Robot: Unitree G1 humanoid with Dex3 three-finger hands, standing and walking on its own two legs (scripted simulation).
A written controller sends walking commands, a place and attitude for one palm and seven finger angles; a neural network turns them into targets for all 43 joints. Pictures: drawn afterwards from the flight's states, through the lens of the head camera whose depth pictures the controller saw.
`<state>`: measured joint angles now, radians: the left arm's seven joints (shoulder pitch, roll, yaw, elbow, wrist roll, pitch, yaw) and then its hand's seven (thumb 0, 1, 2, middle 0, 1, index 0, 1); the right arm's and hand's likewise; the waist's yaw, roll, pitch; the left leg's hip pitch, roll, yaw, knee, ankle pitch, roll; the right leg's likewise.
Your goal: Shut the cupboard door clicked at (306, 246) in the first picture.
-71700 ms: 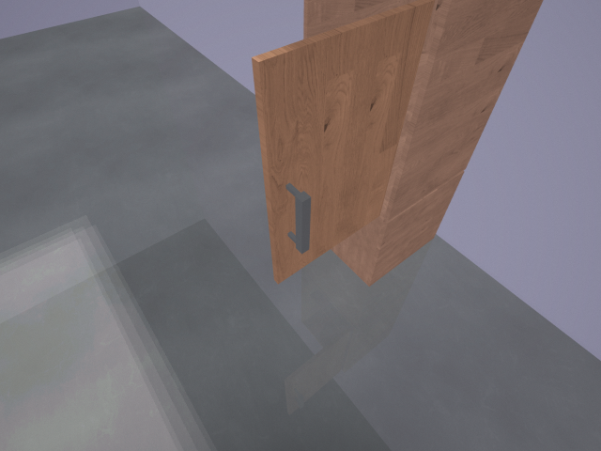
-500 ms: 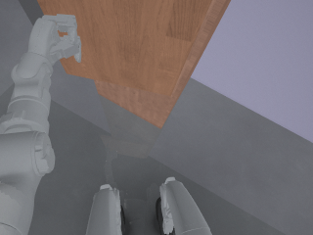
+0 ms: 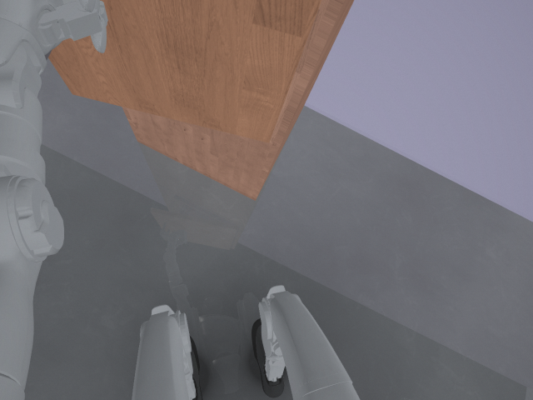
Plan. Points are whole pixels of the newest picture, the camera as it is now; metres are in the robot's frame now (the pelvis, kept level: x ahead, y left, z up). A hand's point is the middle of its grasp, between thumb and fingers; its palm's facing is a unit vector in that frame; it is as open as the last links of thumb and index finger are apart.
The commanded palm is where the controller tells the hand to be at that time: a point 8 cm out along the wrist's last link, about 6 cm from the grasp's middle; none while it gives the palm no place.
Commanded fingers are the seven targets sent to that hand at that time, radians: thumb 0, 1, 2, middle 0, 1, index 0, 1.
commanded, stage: push the door shut along its arc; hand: left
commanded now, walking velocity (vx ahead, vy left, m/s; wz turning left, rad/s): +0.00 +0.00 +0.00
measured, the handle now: out of the picture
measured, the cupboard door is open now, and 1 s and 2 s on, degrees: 15 10 10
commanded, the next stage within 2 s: pull the fist back off the door in 0.06 s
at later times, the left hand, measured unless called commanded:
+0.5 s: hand (126, 14) +0.60 +0.09 +0.08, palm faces +0.02 -1.00 -0.08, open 3.1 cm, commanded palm +0.57 +0.13 +0.08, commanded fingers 0.00 0.90 0.90 -1.30 -1.50 -1.30 -1.50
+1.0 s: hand (106, 73) +0.52 +0.12 +0.08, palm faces +0.01 -1.00 +0.00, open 3.1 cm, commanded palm +0.50 +0.15 +0.08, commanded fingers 0.00 0.90 0.90 -1.30 -1.50 -1.30 -1.50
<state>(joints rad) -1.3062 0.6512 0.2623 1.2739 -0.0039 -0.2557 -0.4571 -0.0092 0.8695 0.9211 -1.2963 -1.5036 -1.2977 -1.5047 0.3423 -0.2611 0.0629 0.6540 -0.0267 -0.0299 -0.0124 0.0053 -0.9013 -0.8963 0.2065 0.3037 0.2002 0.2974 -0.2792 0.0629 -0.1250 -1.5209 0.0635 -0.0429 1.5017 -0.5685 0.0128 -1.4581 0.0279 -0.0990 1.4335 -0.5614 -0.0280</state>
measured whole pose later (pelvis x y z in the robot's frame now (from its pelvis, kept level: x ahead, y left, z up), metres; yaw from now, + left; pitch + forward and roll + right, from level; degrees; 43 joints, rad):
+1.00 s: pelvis +0.03 +0.00 +0.04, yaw +3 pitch +28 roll -3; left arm -0.82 0.24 0.22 1.01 -0.04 -0.54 0.00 0.02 0.91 0.90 -1.30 -1.50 -1.30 -1.51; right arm 0.31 -0.27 -0.03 0.63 -0.06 0.02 0.06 0.01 -0.90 -0.90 0.20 0.30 0.20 0.30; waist -0.16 0.04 -0.16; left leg -1.27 0.03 -0.02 1.33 -0.55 0.01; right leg -1.22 0.00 -0.07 1.29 -0.57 -0.02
